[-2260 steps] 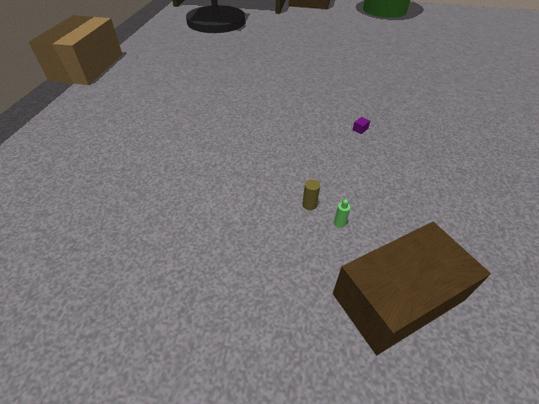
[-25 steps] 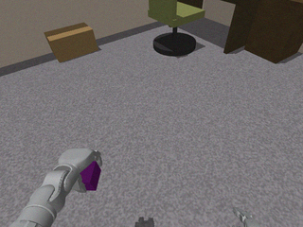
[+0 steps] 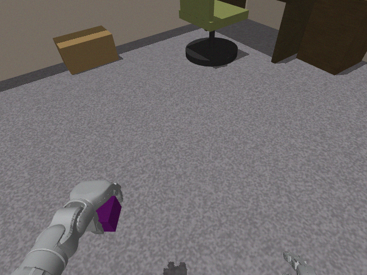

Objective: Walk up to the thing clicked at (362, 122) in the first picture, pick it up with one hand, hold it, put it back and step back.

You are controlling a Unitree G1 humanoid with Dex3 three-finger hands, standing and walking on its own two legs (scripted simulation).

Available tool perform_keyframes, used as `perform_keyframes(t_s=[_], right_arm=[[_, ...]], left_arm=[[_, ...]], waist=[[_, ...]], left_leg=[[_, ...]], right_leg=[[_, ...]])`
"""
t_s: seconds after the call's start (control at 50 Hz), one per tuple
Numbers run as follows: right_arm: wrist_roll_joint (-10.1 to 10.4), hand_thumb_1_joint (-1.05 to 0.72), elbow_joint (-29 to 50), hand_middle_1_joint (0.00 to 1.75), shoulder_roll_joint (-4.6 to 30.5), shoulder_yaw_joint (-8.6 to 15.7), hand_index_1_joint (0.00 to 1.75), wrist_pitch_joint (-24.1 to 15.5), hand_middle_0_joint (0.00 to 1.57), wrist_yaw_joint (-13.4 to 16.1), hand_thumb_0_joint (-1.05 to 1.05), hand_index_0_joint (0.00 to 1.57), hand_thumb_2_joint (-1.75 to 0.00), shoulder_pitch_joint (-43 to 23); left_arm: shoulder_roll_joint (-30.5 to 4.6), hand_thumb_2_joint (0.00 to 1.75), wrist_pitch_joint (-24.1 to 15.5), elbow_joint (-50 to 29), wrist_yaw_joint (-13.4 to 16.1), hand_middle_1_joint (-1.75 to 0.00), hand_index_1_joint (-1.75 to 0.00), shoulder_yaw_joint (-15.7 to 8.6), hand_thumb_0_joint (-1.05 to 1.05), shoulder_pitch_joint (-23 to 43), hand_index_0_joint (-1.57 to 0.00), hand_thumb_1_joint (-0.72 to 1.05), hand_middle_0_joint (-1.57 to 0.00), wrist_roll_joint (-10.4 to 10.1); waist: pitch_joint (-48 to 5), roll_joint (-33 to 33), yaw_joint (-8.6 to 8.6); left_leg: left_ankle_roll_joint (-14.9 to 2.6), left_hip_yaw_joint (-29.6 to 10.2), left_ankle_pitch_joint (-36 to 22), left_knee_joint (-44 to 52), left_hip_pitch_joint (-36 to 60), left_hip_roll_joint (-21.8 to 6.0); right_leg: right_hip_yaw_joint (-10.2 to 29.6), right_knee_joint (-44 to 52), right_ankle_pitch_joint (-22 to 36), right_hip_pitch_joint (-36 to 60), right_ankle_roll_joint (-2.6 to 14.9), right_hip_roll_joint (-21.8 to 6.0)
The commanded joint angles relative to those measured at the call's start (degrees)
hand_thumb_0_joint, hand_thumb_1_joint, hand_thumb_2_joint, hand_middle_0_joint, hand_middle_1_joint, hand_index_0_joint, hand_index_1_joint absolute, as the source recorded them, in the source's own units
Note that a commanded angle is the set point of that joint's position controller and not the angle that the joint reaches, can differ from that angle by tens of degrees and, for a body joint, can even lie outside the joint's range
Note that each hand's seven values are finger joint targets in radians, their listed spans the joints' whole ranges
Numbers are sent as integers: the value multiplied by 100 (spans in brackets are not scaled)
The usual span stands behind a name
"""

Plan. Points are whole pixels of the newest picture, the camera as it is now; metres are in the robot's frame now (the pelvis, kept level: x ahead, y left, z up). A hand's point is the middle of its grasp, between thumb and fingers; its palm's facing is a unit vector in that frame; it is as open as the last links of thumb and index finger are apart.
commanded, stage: crouch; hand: left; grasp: from above
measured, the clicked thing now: (98, 213) +0.30 +0.23 -0.06
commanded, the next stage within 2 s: none
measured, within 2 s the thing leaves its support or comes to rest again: neither
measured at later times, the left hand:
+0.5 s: hand (106, 224) +0.31 +0.24 -0.15, palm faces -0.44 +0.03 -0.90, open 9.5 cm
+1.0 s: hand (122, 235) +0.37 +0.27 -0.39, palm faces -0.47 +0.02 -0.88, open 9.5 cm
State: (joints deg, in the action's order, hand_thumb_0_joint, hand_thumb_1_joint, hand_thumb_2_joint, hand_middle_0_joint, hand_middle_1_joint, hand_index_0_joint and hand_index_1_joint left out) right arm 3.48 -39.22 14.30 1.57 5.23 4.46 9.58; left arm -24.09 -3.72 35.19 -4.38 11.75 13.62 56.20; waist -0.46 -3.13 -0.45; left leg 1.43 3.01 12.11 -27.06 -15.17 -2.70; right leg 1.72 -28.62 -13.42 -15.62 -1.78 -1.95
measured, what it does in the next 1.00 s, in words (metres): lowers itself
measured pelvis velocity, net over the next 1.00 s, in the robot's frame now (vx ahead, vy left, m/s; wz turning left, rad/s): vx -0.06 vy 0.02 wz -0.01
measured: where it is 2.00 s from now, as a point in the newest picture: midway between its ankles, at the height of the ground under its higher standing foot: outside the picture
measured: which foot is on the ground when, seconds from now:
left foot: down 0.00-1.00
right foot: down 0.00-1.00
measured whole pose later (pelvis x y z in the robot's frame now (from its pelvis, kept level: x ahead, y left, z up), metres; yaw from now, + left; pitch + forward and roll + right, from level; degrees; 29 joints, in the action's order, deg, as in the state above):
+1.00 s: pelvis -0.06 +0.02 -0.26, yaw -1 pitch +35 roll -5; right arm -3.5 -42.2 12.5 3.0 -0.8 -0.8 13.0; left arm -31.1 -9.6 70.1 17.3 -0.2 42.3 69.7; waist -11.3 -3.0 9.0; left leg 0.1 -3.4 35.2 -103.4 -103.2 -2.5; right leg 0.5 -100.7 -36.1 -99.4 -3.2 -1.4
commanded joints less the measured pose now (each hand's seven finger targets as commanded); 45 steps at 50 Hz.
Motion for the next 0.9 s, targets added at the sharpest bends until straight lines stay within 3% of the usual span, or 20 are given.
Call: perform_keyframes(t_s=[0.0, 0.06, 0.16, 0.26, 0.38, 0.42, 0.44, 0.48, 0.56, 0.6, 0.64, 0.66, 0.74, 0.78, 0.84, 0.88], right_arm=[[-3, -89, 797, 30, 695, 208, 30, -210, 20, 53, 0, 20, -90, -572], [-9, -89, 785, 30, 687, 210, 30, -191, 20, 47, 0, 20, -90, -562], [-35, -90, 718, 30, 691, 235, 30, -132, 20, 27, 0, 20, -90, -415], [-138, -90, 507, 30, 724, 299, 30, -64, 20, -42, 0, 20, -90, -199], [-301, -90, 345, 30, 828, 484, 30, -103, 20, -204, 0, 20, -90, 291], [-336, -90, 343, 30, 870, 536, 30, -136, 20, -242, 0, 20, -90, 417], [-354, -90, 333, 30, 887, 541, 30, -156, 20, -256, 0, 20, -90, 459], [-390, -90, 314, 30, 908, 560, 30, -224, 20, -265, 0, 20, -90, 526], [-466, -90, 224, 30, 957, 611, 30, -354, 20, -251, 0, 20, -90, 736], [-505, -90, 207, 30, 1006, 644, 30, -414, 20, -244, 0, 20, -90, 830], [-537, -90, 223, 30, 1004, 648, 30, -442, 20, -235, 0, 20, -90, 843], [-556, -90, 175, 30, 1000, 656, 30, -464, 20, -234, 0, 20, -90, 878], [-601, -90, 185, 30, 1012, 662, 30, -544, 20, -264, 0, 20, -90, 933], [-617, -90, 151, 30, 1049, 656, 30, -570, 20, -286, 0, 20, -90, 962], [-634, -90, 139, 30, 1090, 650, 30, -641, 20, -330, 0, 20, -90, 982], [-664, -89, 93, 30, 1087, 618, 30, -688, 20, -376, 0, 20, -90, 998]], left_arm=[[-1230, 60, -26, -1189, 285, -67, -62, -633, 0, 2022, -98, 63, -92, -1], [-1239, 68, -41, -855, 347, -69, -65, -717, 0, 1738, -100, 66, -96, 58], [-1119, 72, -231, -492, 569, -68, -66, -649, 0, 1758, -103, 68, -101, 198], [-1168, 70, -506, 211, 1203, -66, -64, -747, 0, 2118, -105, 70, -102, 482], [-1016, 71, -482, 1134, 2049, -68, -65, -654, 0, 2965, -104, 68, -101, 943], [-939, 68, -426, 1511, 2269, -67, -64, -646, 0, 3061, -103, 67, -100, 1033], [-1006, 67, -380, 1857, 2351, -68, -65, -690, 0, 3103, -103, 68, -100, 1082], [-1171, 70, -401, 1812, 2484, -68, -65, -765, 0, 3583, -101, 65, -98, 1113], [-1147, 65, -370, 2284, 2621, -66, -62, -773, 0, 3829, -98, 62, -95, 1162], [-1471, 64, -352, 2250, 2677, -65, -61, -1006, 0, 3934, -97, 60, -94, 1180], [-1492, 67, -306, 2281, 2702, -64, -61, -1032, 0, 4068, -97, 60, -95, 1214], [-1441, 64, -278, 2343, 2692, -64, -61, -1025, 0, 4154, -98, 60, -94, 1198], [-1866, 67, -223, 2419, 2637, -66, -63, -1290, 0, 4267, -95, 57, -92, 1231], [-1855, 69, -235, 2672, 2562, -65, -63, -1309, 0, 4318, -96, 58, -94, 1266], [-2085, 63, -360, 2494, 2470, -63, -59, -1431, 0, 4642, -98, 61, -95, 1256], [-1915, 63, -444, 2724, 2415, -62, -58, -1369, 0, 4607, -100, 64, -96, 1255]], waist=[[-1380, 257, 2], [-1146, 324, -40], [-1192, 493, 96], [-1303, 402, 244], [-2009, 143, 474], [-2214, 202, 444], [-2267, 295, 496], [-2565, 88, 500], [-3102, -107, 625], [-3598, -277, 552], [-3783, -378, 633], [-3853, -347, 671], [-4043, -373, 638], [-3840, -312, 753], [-4080, -499, 790], [-3982, -367, 928]], left_leg=[[-211, 27, -800, 239, 802, 311], [-200, 24, -630, 264, 601, 311], [-226, 8, -726, 54, 472, 335], [-181, -5, -549, -607, -171, 354], [-120, -51, -198, -2055, -1436, 309], [-127, -77, -23, -2482, -1972, 290], [-156, -80, 82, -2727, -2348, 308], [-148, -148, 346, -3083, -2797, 293], [-186, -240, 520, -3935, -3540, 268], [-188, -331, 459, -4304, -3741, 227], [-193, -366, 641, -4609, -4119, 219], [-195, -387, 695, -4760, -4292, 202], [-195, -400, 1208, -5216, -5052, 216], [-179, -529, 1597, -5387, -5369, 196], [-144, -705, 1887, -5689, -5545, 189], [-171, -749, 1995, -6005, -5908, 196]], right_leg=[[-151, 505, 644, 84, 170, 305], [-184, 518, 440, 2, 188, 316], [-147, 333, 622, -178, 165, 273], [-165, -251, 497, -846, 179, 263], [-175, -1524, 237, -2265, 229, 276], [-201, -1939, 62, -2668, 250, 293], [-191, -2126, -14, -2818, 235, 273], [-236, -2587, -260, -3291, 269, 299], [-307, -3462, -483, -4267, 327, 318], [-363, -3901, -490, -4615, 361, 317], [-382, -4252, -604, -4973, 377, 319], [-399, -4396, -646, -5130, 369, 316], [-429, -4913, -1088, -5658, 376, 295], [-466, -5171, -1429, -6188, 390, 291], [-539, -5612, -1702, -6775, 409, 280], [-579, -5838, -1766, -7110, 389, 269]])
